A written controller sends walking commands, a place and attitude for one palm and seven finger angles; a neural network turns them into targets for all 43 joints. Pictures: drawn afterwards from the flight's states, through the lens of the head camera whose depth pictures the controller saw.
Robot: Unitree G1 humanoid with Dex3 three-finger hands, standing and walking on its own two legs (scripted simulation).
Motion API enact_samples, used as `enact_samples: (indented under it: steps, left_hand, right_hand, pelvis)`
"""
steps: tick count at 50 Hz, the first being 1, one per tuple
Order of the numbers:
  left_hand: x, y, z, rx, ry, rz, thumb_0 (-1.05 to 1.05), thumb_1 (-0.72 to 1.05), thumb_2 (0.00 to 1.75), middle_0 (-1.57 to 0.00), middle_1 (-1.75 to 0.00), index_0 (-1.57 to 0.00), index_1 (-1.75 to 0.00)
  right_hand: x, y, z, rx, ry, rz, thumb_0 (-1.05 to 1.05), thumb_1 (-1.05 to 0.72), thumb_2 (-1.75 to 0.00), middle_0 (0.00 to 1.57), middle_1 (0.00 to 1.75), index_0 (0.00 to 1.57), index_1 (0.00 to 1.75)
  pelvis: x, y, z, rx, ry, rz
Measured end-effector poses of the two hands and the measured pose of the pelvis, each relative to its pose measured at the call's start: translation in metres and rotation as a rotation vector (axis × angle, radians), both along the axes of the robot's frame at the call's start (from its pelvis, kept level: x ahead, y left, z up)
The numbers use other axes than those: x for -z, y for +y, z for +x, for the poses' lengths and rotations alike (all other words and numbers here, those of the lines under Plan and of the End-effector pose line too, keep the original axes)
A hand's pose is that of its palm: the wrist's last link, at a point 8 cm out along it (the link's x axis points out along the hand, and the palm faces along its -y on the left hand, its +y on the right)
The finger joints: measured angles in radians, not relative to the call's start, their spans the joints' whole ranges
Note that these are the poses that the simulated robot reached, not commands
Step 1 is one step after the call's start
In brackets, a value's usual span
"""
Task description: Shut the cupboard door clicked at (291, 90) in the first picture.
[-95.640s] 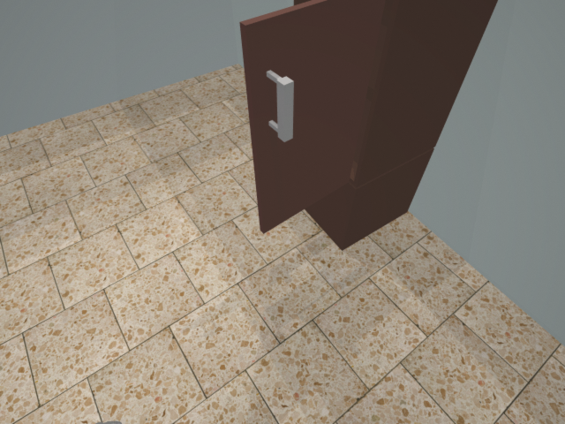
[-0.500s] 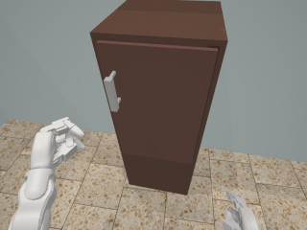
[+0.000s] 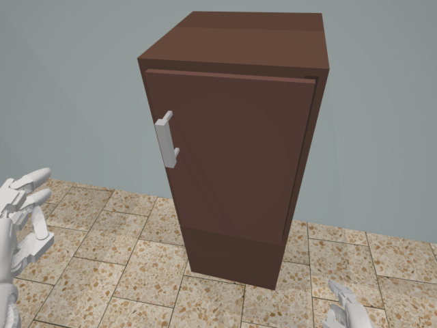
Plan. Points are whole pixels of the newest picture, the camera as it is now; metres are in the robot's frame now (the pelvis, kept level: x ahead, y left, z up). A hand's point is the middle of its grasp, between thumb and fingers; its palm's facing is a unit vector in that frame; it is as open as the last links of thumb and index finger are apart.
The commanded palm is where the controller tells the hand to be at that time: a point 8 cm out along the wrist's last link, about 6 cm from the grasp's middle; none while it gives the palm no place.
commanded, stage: draw the hand back to the body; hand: left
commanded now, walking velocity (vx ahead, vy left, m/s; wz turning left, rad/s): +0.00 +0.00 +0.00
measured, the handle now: (169, 139) +0.51 +0.19 +0.08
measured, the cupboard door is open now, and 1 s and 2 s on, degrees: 0 0 0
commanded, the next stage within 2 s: step back with the hand held close in 0.34 s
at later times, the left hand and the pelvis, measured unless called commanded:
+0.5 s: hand (59, 231) +0.19 +0.26 +0.16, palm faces +0.46 -0.79 -0.41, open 7.4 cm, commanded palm +0.14 +0.29 +0.17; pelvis +0.00 -0.01 +0.00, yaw +0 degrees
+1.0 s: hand (20, 261) +0.14 +0.28 +0.16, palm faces +0.44 -0.77 -0.47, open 7.4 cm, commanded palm +0.09 +0.32 +0.17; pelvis -0.06 +0.02 -0.02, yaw -1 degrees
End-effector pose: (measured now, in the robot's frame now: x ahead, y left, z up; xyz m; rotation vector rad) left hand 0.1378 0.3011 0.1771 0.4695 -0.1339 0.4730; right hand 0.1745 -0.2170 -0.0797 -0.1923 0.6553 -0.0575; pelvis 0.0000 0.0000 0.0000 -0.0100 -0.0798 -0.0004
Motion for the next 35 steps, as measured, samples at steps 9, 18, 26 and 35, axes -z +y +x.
enact_samples:
  steps: [9, 18, 26, 35]
  left_hand:
    - [0.008, -0.003, -0.002, -0.034, 0.001, -0.033, 0.02, 0.89, 0.90, -0.24, -0.34, -0.25, -0.34]
    - [0.006, -0.013, 0.007, 0.011, 0.002, -0.023, 0.02, 0.89, 0.90, -0.22, -0.30, -0.22, -0.31]
    - [-0.002, -0.008, 0.010, 0.010, -0.008, 0.021, 0.02, 0.89, 0.90, -0.21, -0.30, -0.21, -0.30]
    - [0.008, -0.001, 0.013, 0.071, 0.036, 0.062, 0.02, 0.89, 0.90, -0.21, -0.30, -0.21, -0.30]
  right_hand:
    - [0.001, -0.003, 0.003, -0.014, -0.002, -0.008, 0.01, -0.91, -0.90, 0.20, 0.30, 0.21, 0.29]
    - [0.001, -0.007, -0.003, 0.010, 0.000, -0.004, 0.01, -0.90, -0.90, 0.20, 0.30, 0.21, 0.29]
    - [0.006, -0.011, -0.006, 0.028, 0.022, 0.005, 0.01, -0.90, -0.90, 0.20, 0.30, 0.21, 0.29]
    - [0.006, -0.022, -0.024, 0.108, 0.081, -0.051, 0.01, -0.91, -0.90, 0.20, 0.30, 0.21, 0.29]
  pelvis:
    - [0.000, -0.005, -0.005, -0.009, -0.001, 0.005]
    - [0.000, -0.008, -0.002, 0.001, -0.001, 0.003]
    - [0.001, -0.007, -0.001, 0.002, 0.020, -0.003]
    - [0.005, 0.008, -0.011, 0.003, 0.092, -0.003]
